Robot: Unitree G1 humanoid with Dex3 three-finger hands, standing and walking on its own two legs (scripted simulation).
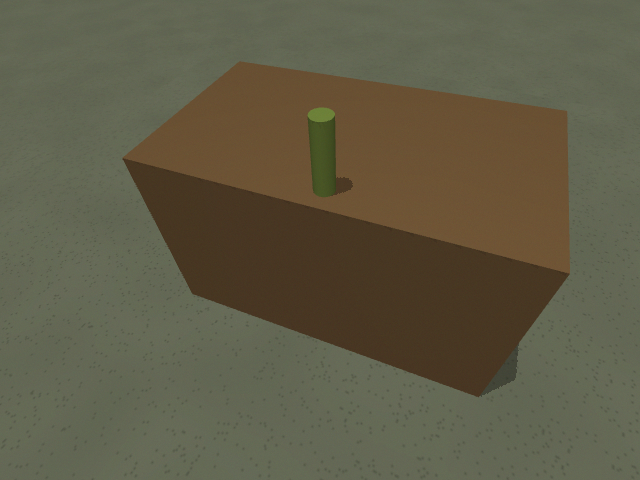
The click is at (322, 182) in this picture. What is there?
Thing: slim round
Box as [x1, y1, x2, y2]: [308, 108, 335, 196]
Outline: 315,108 308,113 313,191 315,194 319,196 328,196 335,191 334,112 328,108
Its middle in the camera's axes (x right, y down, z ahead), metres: +0.00 -0.18 +0.84
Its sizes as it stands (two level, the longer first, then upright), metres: 0.055 0.055 0.197
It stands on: a support 0.65 m high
